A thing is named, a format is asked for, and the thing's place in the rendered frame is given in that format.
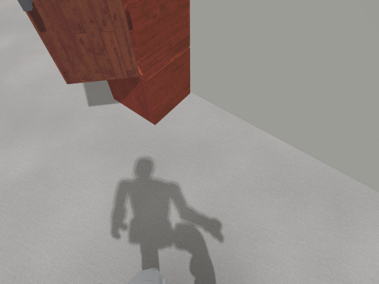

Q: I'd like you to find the cupboard door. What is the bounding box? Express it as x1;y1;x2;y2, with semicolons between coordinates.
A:
26;0;140;84

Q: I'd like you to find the robot left thigh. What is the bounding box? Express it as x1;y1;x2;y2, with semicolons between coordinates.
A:
128;269;167;284

